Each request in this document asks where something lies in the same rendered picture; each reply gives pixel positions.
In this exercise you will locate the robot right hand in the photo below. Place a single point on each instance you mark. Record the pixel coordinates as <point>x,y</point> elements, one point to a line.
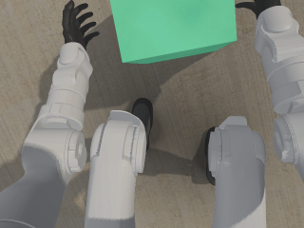
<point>258,6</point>

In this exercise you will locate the robot left hand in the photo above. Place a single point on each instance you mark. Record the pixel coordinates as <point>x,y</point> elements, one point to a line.
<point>71,26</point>

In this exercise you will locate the left robot forearm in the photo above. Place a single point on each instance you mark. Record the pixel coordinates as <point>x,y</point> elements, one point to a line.
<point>67,95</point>

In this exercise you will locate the left robot shin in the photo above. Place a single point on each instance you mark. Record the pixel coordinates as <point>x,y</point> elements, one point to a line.
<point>114,115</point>

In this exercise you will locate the robot left foot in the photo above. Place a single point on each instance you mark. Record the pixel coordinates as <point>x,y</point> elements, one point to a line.
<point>143,109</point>

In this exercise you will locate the left robot upper arm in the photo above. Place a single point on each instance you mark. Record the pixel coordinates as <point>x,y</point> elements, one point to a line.
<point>50,157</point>

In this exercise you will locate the right robot forearm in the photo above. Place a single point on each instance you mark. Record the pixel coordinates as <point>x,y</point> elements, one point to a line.
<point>282,56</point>

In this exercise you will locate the right robot upper arm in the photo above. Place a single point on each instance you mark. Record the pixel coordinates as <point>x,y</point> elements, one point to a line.
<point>288,139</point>

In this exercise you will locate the carton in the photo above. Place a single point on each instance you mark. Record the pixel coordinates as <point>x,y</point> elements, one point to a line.
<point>152,31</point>

